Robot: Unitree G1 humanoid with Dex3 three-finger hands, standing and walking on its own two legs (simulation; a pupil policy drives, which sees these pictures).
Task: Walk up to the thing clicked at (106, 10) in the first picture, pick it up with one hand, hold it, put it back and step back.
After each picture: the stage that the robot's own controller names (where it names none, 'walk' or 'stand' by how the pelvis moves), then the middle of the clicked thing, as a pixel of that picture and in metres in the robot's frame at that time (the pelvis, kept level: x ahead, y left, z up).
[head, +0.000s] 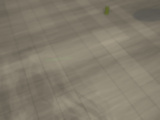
stand; (106, 10) +2.21 -0.39 -0.72
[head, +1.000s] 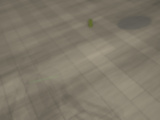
walk; (90, 23) +2.10 +0.03 -0.70
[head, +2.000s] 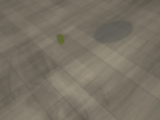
walk; (60, 39) +1.46 +0.37 -0.72
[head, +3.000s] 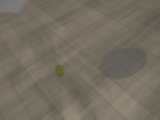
walk; (59, 71) +0.98 +0.32 -0.72
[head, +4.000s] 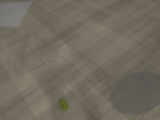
walk; (63, 104) +0.62 +0.27 -0.71
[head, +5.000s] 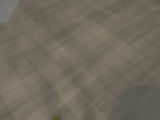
stand; out of the picture +0.41 +0.23 -0.70
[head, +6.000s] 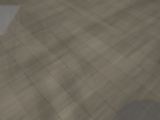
stand; out of the picture +0.34 +0.22 -0.72
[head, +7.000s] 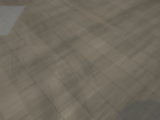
stand; out of the picture +0.35 +0.22 -0.72
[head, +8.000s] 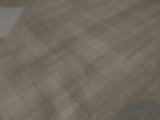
stand; out of the picture +0.35 +0.23 -0.73
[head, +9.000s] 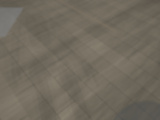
stand; out of the picture +0.34 +0.24 -0.73
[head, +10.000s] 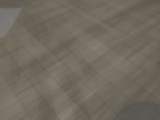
go down; out of the picture +0.34 +0.24 -0.73
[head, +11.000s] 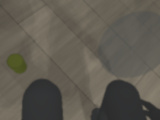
go down; (17, 64) +0.42 +0.27 -0.31
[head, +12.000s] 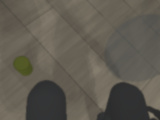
approach; (23, 66) +0.41 +0.27 -0.30
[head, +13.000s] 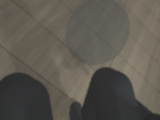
close in; out of the picture +0.40 +0.31 -0.22
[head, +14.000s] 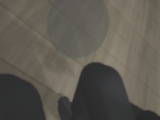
close; out of the picture +0.39 +0.32 -0.22
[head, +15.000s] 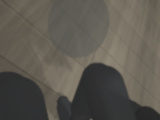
lift; out of the picture +0.37 +0.31 -0.22
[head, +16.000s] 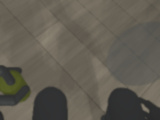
lift; (15, 87) +0.30 +0.24 -0.06
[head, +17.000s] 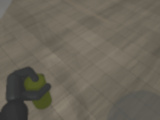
hold; (39, 92) +0.33 +0.17 +0.02
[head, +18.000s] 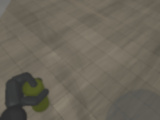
hold; (37, 96) +0.32 +0.18 -0.01
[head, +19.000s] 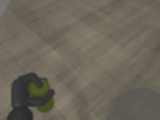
crouch; (42, 96) +0.32 +0.16 -0.01
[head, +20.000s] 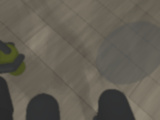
crouch; (12, 61) +0.42 +0.24 -0.10
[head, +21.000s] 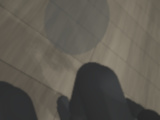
lower; out of the picture +0.40 +0.31 -0.22
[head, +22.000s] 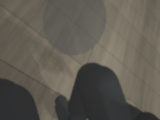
lower; out of the picture +0.39 +0.32 -0.22
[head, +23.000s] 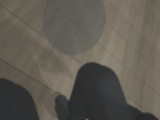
lower; out of the picture +0.40 +0.32 -0.22
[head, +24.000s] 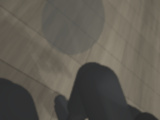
lower; out of the picture +0.40 +0.32 -0.22
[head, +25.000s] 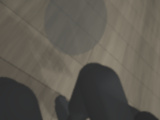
draw back; out of the picture +0.39 +0.30 -0.23
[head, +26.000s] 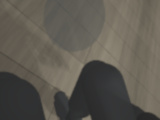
rise; out of the picture +0.41 +0.21 -0.25
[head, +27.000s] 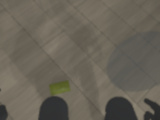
walk; (59, 87) +0.39 +0.13 -0.47
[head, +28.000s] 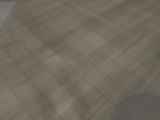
stand; out of the picture +0.30 +0.11 -0.69
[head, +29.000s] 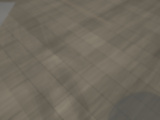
stand; out of the picture +0.27 +0.11 -0.69
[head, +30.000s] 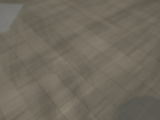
stand; out of the picture +0.25 +0.09 -0.73
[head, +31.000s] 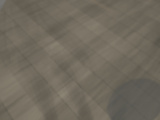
walk; out of the picture +0.28 +0.06 -0.72
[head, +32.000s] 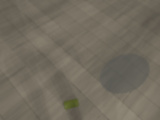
walk; (71, 103) +0.50 +0.05 -0.74
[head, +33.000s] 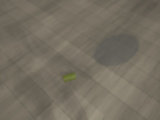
stand; (69, 77) +0.80 +0.16 -0.71
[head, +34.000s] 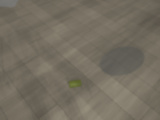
stand; (75, 83) +0.83 +0.09 -0.74
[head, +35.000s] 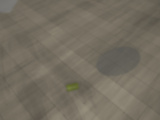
stand; (72, 87) +0.83 +0.12 -0.75
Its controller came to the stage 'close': yes
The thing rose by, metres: 0.70
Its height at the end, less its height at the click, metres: -0.02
